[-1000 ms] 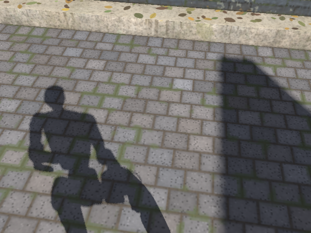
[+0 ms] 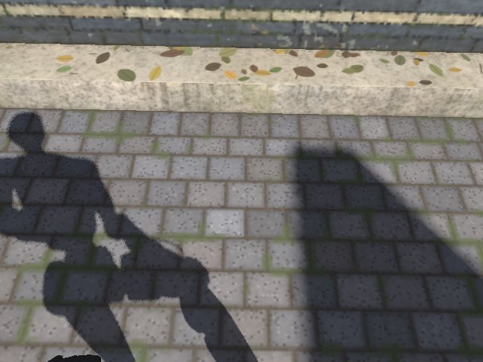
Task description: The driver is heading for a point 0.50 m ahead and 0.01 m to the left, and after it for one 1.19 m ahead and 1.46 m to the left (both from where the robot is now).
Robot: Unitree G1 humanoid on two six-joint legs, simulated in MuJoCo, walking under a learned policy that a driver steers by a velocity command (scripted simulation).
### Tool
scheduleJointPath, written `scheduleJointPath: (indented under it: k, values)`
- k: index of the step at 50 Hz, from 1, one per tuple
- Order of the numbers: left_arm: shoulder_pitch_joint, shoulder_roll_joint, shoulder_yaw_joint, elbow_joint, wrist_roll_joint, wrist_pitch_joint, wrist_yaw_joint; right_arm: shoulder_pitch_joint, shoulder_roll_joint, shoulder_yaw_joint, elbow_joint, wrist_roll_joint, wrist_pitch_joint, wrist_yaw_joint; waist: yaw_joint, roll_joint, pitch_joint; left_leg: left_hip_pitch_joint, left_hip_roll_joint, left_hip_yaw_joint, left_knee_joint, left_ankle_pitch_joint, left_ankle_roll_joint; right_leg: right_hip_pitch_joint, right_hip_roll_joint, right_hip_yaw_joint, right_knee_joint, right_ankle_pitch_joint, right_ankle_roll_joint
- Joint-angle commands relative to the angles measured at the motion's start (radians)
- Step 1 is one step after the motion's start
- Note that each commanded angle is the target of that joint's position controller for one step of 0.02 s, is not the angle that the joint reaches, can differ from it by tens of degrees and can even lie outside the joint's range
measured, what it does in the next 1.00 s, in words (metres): walks ahead, turning left: right foot, then left foot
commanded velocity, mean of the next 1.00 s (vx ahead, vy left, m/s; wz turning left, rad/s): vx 0.35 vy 0.00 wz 0.44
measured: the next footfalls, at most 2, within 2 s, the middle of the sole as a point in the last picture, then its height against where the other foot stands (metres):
right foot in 0.20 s outside the picture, level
left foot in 0.66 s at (175, 360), level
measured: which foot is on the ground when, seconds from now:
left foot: down 0.00-0.22, up 0.24-0.64, down 0.66-1.00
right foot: up 0.00-0.18, down 0.20-0.66, up 0.68-1.00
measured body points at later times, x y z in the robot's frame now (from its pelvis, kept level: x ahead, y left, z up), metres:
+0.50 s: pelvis +0.27 -0.03 +0.00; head +0.30 -0.02 +0.45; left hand +0.24 +0.25 -0.12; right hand +0.51 -0.24 -0.10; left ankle +0.35 +0.16 -0.69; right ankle +0.27 -0.14 -0.75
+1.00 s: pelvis +0.41 +0.05 -0.01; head +0.44 +0.09 +0.43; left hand +0.44 +0.37 -0.12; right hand +0.66 -0.14 -0.10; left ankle +0.43 +0.16 -0.75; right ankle +0.54 -0.07 -0.71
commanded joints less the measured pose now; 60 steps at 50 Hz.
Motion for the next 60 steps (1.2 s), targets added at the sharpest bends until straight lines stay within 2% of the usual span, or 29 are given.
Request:
scheduleJointPath:
  k: [1, 7, 9, 10, 11, 12, 13, 15, 16, 20, 25, 30, 32, 33, 34, 35, 36, 37, 38, 40, 42, 47, 52, 55, 56, 57, 58, 59, 60]
  values:
    - [-0.099, 0.027, 0.0, -0.088, -0.004, -0.01, -0.004, -0.016, -0.178, -0.045, -0.081, 0.009, -0.007, -0.016, -0.002, 0.076, -0.051, -0.112, 0.182, -0.152, -0.08, 0.248, 0.123, 0.162, 0.078, -0.061, -0.214, 0.22, 0.014]
    - [-0.181, 0.089, 0.013, -0.135, -0.028, -0.026, -0.025, 0.07, -0.159, -0.047, -0.074, 0.014, 0.012, -0.026, -0.012, 0.11, -0.053, 0.057, 0.239, -0.324, 0.053, 0.117, 0.095, 0.211, 0.104, 0.002, -0.383, 0.15, -0.017]
    - [-0.068, 0.124, 0.03, -0.109, -0.026, -0.036, -0.021, 0.044, -0.152, -0.048, -0.095, 0.008, 0.014, -0.027, 0.056, 0.124, -0.097, 0.049, 0.21, -0.33, 0.162, 0.197, 0.067, 0.384, 0.092, -0.01, -0.442, 0.121, -0.063]
    - [0.067, 0.162, 0.044, -0.089, -0.01, -0.039, -0.014, 0.017, -0.117, -0.036, -0.117, -0.001, 0.008, -0.021, 0.125, 0.096, -0.201, -0.043, 0.169, -0.278, 0.345, 0.198, 0.038, 0.616, -0.004, 0.052, -0.392, 0.13, -0.118]
    - [0.212, 0.24, 0.063, -0.076, 0.009, -0.032, -0.004, 0.099, -0.062, -0.02, -0.135, 0.006, 0.0, -0.019, 0.141, -0.082, -0.354, -0.323, 0.052, -0.143, 0.659, -0.054, -0.034, 0.987, -0.22, 0.329, -0.37, 0.107, -0.247]
    - [0.268, 0.224, 0.063, -0.042, -0.016, -0.018, -0.012, 0.162, -0.08, -0.008, -0.151, 0.019, -0.002, -0.019, 0.127, -0.304, -0.427, -0.535, 0.05, -0.081, 0.869, -0.456, -0.058, 1.092, -0.372, 0.649, -0.441, -0.096, -0.343]
    - [0.226, 0.14, 0.042, -0.058, -0.024, -0.011, -0.013, 0.123, -0.16, -0.028, -0.136, 0.023, 0.001, -0.02, 0.136, -0.174, -0.295, -0.615, 0.114, -0.091, 0.962, -0.397, -0.067, 0.979, -0.335, 0.609, -0.482, -0.245, -0.312]
    - [0.138, 0.092, 0.02, -0.053, -0.013, 0.002, -0.019, -0.008, -0.157, -0.032, -0.162, 0.0, 0.007, -0.019, 0.114, -0.042, -0.087, -0.597, 0.165, -0.035, 0.942, -0.247, -0.078, 0.703, -0.234, 0.378, -0.546, -0.132, -0.257]
    - [0.114, 0.074, 0.012, -0.045, -0.008, 0.002, -0.023, -0.025, -0.14, -0.034, -0.168, -0.007, 0.008, -0.017, 0.09, -0.052, -0.047, -0.564, 0.189, -0.034, 0.893, -0.211, -0.076, 0.615, -0.197, 0.308, -0.575, -0.06, -0.249]
    - [0.108, 0.098, 0.019, -0.008, -0.017, -0.009, -0.035, -0.041, -0.079, -0.019, -0.185, -0.008, 0.01, -0.006, 0.049, -0.082, -0.03, -0.495, 0.219, 0.011, 0.725, -0.133, -0.087, 0.5, -0.151, 0.153, -0.655, 0.113, -0.268]
    - [0.135, 0.158, 0.032, 0.028, -0.03, 0.005, -0.027, -0.194, -0.056, 0.006, -0.216, -0.012, -0.007, 0.014, 0.086, -0.056, -0.019, -0.39, 0.211, 0.077, 0.398, 0.117, -0.095, 0.472, -0.109, -0.01, -0.661, 0.261, -0.241]
    - [0.179, 0.199, 0.039, 0.069, -0.04, 0.029, -0.012, -0.269, -0.105, -0.007, -0.265, -0.011, -0.001, 0.03, 0.094, -0.086, -0.052, -0.316, 0.157, 0.095, 0.269, 0.119, -0.06, 0.587, -0.144, -0.081, -0.515, 0.488, -0.178]
    - [0.155, 0.208, 0.042, 0.065, -0.052, 0.04, 0.001, -0.173, -0.146, -0.03, -0.249, -0.023, 0.007, 0.03, 0.03, -0.082, -0.109, -0.162, 0.107, 0.132, 0.179, 0.137, -0.024, 0.59, -0.112, -0.121, -0.351, 0.592, -0.133]
    - [0.178, 0.184, 0.034, 0.063, -0.042, 0.042, 0.007, -0.079, -0.2, -0.054, -0.227, -0.024, 0.011, 0.022, -0.006, -0.035, -0.159, -0.004, 0.11, 0.109, 0.144, 0.266, 0.007, 0.525, -0.064, -0.163, -0.181, 0.54, -0.09]
    - [0.189, 0.134, 0.013, 0.025, 0.003, 0.038, 0.009, 0.032, -0.296, -0.075, -0.228, -0.034, 0.02, 0.004, -0.029, 0.146, -0.271, 0.259, 0.333, -0.164, 0.192, 0.668, 0.095, 0.292, 0.008, -0.213, 0.153, 0.127, -0.026]
    - [0.314, 0.082, -0.014, 0.014, 0.012, 0.03, -0.003, -0.001, -0.328, -0.067, -0.255, -0.036, 0.024, 0.008, 0.041, 0.309, -0.411, 0.478, 0.54, -0.504, 0.177, 0.821, 0.302, 0.02, 0.135, -0.111, 0.436, -0.558, 0.012]
    - [0.278, 0.172, 0.005, 0.032, -0.009, 0.034, -0.011, -0.007, -0.248, -0.055, -0.272, -0.024, 0.032, 0.013, -0.012, 0.168, -0.44, 0.42, 0.482, -0.46, 0.135, 0.614, 0.28, -0.012, 0.08, 0.0, 0.504, -0.503, 0.007]
    - [0.198, 0.178, 0.007, 0.008, -0.031, 0.043, -0.008, -0.068, -0.214, -0.045, -0.281, -0.02, 0.034, 0.013, -0.005, 0.136, -0.317, 0.313, 0.425, -0.347, 0.114, 0.519, 0.234, -0.064, 0.056, -0.02, 0.496, -0.422, 0.002]
    - [0.17, 0.164, 0.006, 0.009, -0.024, 0.056, 0.006, -0.111, -0.196, -0.04, -0.281, -0.014, 0.04, 0.01, 0.019, 0.057, -0.24, 0.19, 0.376, -0.289, 0.087, 0.429, 0.189, -0.058, 0.027, -0.027, 0.443, -0.354, 0.009]
    - [0.158, 0.171, 0.014, -0.007, -0.008, 0.083, 0.022, -0.166, -0.197, -0.039, -0.294, -0.024, 0.051, 0.004, 0.072, 0.082, -0.167, -0.036, 0.324, -0.247, 0.03, 0.341, 0.164, 0.048, 0.014, -0.026, 0.346, -0.282, 0.017]
    - [0.174, 0.145, 0.01, -0.013, -0.004, 0.091, 0.027, -0.183, -0.203, -0.044, -0.303, -0.036, 0.053, -0.002, 0.091, 0.119, -0.176, -0.109, 0.295, -0.223, 0.019, 0.355, 0.17, 0.1, 0.038, -0.036, 0.279, -0.244, 0.026]
    - [0.093, 0.12, -0.001, -0.043, -0.004, 0.1, 0.029, -0.172, -0.218, -0.054, -0.308, -0.017, 0.071, -0.031, 0.07, 0.12, -0.197, -0.134, 0.259, -0.261, 0.021, 0.129, 0.14, 0.135, 0.069, -0.01, 0.082, -0.142, 0.038]
    - [0.035, 0.124, 0.0, -0.074, -0.017, 0.089, 0.015, -0.143, -0.217, -0.058, -0.308, -0.016, 0.091, -0.036, 0.043, 0.167, -0.165, -0.112, 0.246, -0.356, 0.038, 0.012, 0.116, 0.212, 0.104, 0.004, -0.109, -0.158, 0.024]
    - [0.095, 0.13, 0.011, -0.061, -0.021, 0.076, 0.002, -0.148, -0.203, -0.054, -0.312, 0.0, 0.104, -0.039, 0.084, 0.166, -0.158, -0.111, 0.205, -0.38, 0.111, 0.053, 0.069, 0.375, 0.103, -0.017, -0.392, -0.043, -0.013]
    - [0.125, 0.179, 0.026, -0.059, -0.008, 0.076, 0.004, -0.12, -0.17, -0.044, -0.313, 0.001, 0.105, -0.04, 0.079, 0.103, -0.175, -0.192, 0.156, -0.334, 0.197, -0.072, 0.019, 0.499, -0.016, 0.055, -0.445, 0.017, -0.056]
    - [0.094, 0.278, 0.048, -0.07, 0.021, 0.089, 0.009, -0.089, -0.128, -0.036, -0.334, 0.003, 0.1, -0.038, 0.026, -0.183, -0.139, -0.397, 0.002, -0.13, 0.396, -0.342, -0.05, 0.571, -0.233, 0.28, -0.484, 0.185, -0.185]
    - [0.1, 0.241, 0.046, -0.078, 0.044, 0.091, 0.008, -0.099, -0.203, -0.058, -0.338, -0.009, 0.085, -0.034, 0.054, -0.274, -0.14, -0.463, -0.01, -0.05, 0.643, -0.474, -0.102, 0.524, -0.351, 0.424, -0.522, 0.304, -0.311]
    - [0.056, 0.192, 0.032, -0.1, 0.032, 0.09, 0.013, -0.077, -0.255, -0.078, -0.317, -0.011, 0.084, -0.029, 0.039, -0.188, -0.134, -0.463, 0.035, -0.059, 0.788, -0.416, -0.129, 0.511, -0.331, 0.355, -0.502, 0.324, -0.311]
    - [0.015, 0.153, 0.024, -0.109, 0.016, 0.091, 0.017, -0.054, -0.249, -0.083, -0.287, -0.005, 0.095, -0.031, 0.024, -0.133, -0.116, -0.461, 0.047, -0.042, 0.847, -0.36, -0.148, 0.5, -0.259, 0.248, -0.482, 0.305, -0.262]
Keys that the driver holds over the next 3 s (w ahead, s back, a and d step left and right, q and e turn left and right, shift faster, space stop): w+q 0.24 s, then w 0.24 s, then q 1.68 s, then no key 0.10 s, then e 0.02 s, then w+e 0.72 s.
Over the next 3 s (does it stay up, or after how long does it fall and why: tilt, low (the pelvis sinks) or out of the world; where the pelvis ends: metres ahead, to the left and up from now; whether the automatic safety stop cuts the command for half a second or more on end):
stays up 0.54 0.23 -0.02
